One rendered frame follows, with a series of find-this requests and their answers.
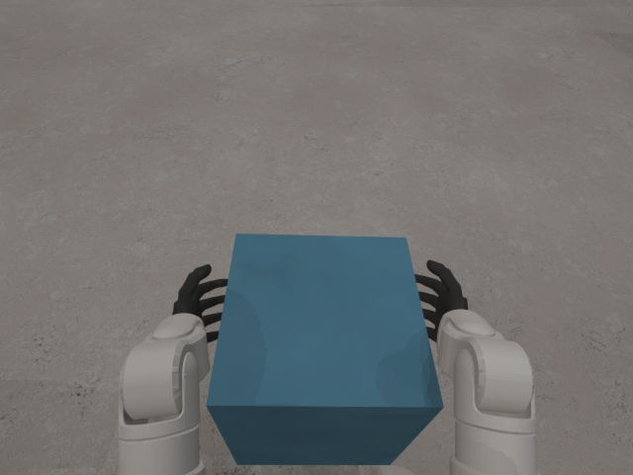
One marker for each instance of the robot left forearm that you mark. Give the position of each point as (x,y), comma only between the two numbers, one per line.
(159,400)

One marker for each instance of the carton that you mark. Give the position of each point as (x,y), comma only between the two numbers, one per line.
(323,356)

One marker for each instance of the right robot hand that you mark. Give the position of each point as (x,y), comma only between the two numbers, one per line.
(449,295)

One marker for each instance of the robot right forearm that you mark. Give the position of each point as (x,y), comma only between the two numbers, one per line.
(494,397)

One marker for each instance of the left robot hand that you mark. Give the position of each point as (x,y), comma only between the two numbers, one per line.
(190,294)

